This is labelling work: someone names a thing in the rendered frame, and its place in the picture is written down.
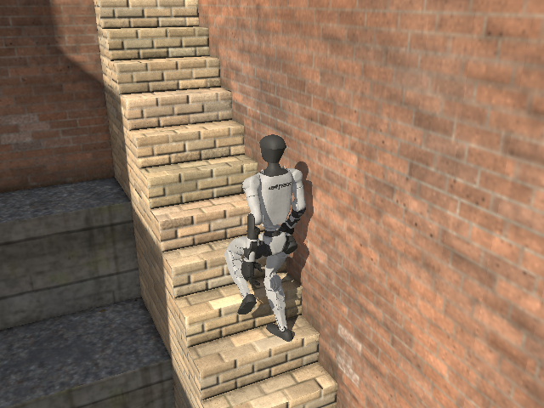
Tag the stairs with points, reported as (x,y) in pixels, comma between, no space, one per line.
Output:
(180,159)

